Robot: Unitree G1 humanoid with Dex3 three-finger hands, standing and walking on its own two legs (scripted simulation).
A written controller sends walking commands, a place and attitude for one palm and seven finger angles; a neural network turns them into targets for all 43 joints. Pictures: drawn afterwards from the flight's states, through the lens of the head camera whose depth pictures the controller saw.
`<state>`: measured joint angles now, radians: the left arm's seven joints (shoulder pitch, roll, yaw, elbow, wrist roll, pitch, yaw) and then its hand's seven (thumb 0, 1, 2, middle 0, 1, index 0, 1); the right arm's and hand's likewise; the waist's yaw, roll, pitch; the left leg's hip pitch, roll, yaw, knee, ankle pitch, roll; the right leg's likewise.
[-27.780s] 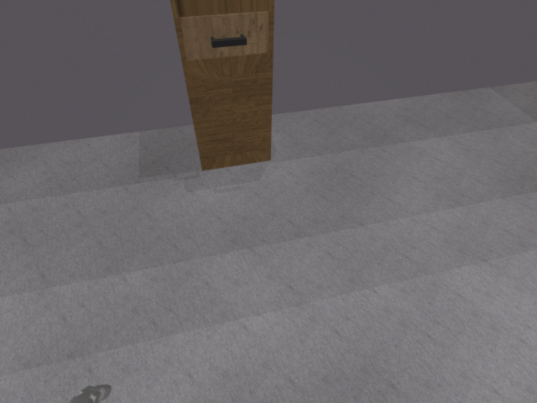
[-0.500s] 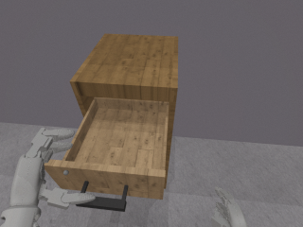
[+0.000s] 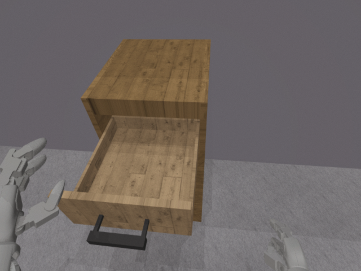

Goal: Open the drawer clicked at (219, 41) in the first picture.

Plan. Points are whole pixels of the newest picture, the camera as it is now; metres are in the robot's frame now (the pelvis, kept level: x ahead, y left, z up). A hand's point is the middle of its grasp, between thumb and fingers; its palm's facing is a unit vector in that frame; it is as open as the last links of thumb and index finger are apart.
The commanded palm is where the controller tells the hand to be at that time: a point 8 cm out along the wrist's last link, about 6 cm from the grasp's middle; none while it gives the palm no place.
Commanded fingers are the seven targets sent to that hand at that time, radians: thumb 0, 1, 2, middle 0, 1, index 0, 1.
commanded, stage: draw the hand back to the body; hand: left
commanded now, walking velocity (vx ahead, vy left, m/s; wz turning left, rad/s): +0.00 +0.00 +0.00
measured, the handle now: (120, 230) +0.22 +0.19 -0.07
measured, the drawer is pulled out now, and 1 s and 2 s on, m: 0.30 0.30 0.30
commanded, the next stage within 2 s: step back with the hand held close in 0.24 s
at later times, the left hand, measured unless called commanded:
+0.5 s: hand (47, 203) +0.18 +0.24 +0.16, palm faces +0.36 -0.80 -0.47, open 7.4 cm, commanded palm +0.11 +0.28 +0.17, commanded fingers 0.00 0.90 0.90 -0.20 -0.30 -0.20 -0.30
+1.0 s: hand (6, 246) +0.11 +0.27 +0.15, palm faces +0.33 -0.81 -0.48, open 7.4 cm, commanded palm +0.05 +0.31 +0.17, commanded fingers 0.00 0.90 0.90 -0.20 -0.30 -0.20 -0.30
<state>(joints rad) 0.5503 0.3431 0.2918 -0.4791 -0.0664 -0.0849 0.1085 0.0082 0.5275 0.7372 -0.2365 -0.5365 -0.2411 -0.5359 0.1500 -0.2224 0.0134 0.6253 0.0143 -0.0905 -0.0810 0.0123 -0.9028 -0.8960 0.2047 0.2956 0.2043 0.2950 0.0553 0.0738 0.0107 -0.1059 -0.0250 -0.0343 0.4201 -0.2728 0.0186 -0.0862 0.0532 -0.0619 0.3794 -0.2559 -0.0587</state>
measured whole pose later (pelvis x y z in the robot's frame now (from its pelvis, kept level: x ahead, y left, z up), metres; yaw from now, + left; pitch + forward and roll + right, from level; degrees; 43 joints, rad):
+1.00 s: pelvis -0.07 +0.03 -0.01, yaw +1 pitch +2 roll -1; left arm 0.66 0.41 0.38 -0.65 -0.05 -0.18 0.13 0.02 0.89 0.90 -0.21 -0.30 -0.22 -0.30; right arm 0.14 -0.20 0.01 0.54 0.02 -0.05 -0.07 0.01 -0.90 -0.90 0.21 0.30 0.21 0.30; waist 0.01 -0.02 0.03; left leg -0.38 -0.06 -0.03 0.55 -0.20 0.06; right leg -0.35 0.01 -0.08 0.51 -0.19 -0.02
